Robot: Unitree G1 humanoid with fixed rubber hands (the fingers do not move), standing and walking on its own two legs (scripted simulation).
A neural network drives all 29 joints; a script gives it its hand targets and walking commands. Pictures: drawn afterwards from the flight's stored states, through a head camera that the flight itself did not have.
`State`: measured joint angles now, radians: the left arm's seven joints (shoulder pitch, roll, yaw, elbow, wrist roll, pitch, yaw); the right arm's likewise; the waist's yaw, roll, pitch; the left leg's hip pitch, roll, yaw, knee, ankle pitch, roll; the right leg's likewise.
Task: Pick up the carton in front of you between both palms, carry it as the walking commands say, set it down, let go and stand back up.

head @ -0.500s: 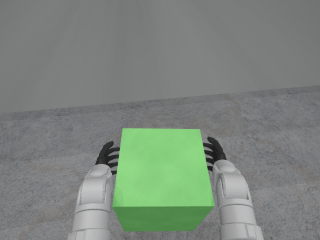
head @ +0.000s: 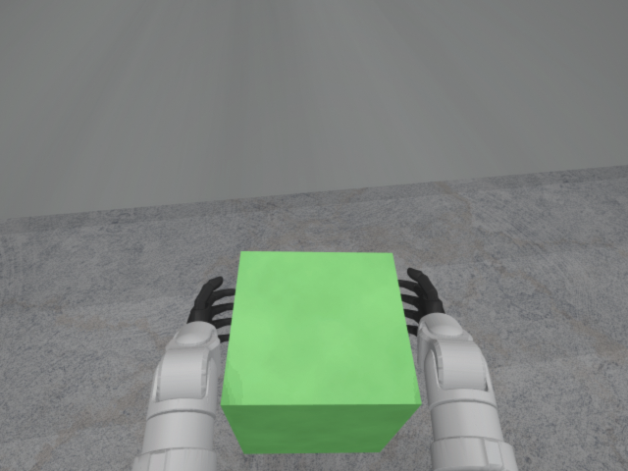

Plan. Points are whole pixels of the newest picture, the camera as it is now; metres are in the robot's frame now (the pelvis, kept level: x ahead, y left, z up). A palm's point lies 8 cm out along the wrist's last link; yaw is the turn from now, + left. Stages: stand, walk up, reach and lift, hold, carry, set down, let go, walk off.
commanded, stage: carry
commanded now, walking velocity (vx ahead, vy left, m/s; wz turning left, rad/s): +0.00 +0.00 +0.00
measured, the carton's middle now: (314, 358) +0.29 +0.00 -0.04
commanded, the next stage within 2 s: hold in 0.42 s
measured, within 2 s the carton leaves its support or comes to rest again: neither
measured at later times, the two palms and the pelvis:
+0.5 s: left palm (209, 338) +0.28 +0.14 +0.04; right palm (440, 331) +0.28 -0.16 +0.05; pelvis -0.01 -0.01 +0.01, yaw -3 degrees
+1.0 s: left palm (222, 314) +0.31 +0.12 +0.05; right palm (457, 352) +0.24 -0.17 +0.06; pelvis -0.01 +0.05 +0.01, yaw -14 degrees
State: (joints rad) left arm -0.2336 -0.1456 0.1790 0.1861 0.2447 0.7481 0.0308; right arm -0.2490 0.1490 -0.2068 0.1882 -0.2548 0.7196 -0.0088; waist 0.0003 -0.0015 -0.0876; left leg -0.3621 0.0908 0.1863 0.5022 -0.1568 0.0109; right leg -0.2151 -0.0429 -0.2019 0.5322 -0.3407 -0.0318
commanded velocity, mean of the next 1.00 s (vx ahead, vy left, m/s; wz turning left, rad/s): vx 0.00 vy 0.00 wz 0.00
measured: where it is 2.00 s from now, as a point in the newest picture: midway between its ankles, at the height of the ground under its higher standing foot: outside the picture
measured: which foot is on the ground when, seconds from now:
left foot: down 0.00-1.00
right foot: down 0.00-1.00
